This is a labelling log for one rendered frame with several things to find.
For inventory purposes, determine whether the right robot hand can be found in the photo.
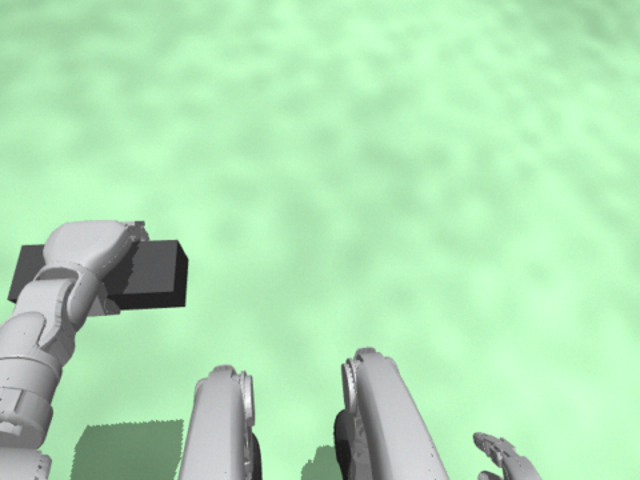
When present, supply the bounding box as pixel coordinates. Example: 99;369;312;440
473;432;542;480

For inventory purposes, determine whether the left robot arm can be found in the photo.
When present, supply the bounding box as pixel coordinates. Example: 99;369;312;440
0;262;100;480

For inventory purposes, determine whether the left robot hand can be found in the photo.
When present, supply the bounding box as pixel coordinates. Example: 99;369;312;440
43;220;150;317

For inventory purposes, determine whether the carton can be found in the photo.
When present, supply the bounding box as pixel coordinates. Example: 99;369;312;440
7;240;189;310

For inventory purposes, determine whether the right robot foot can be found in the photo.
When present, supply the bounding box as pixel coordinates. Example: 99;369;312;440
334;409;351;480

